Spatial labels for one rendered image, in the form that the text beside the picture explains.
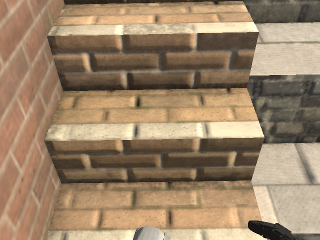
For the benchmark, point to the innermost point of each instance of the left robot thigh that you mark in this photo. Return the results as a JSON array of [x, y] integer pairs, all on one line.
[[150, 233]]

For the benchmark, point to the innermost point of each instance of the robot right hand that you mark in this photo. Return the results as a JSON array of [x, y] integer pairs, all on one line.
[[270, 231]]

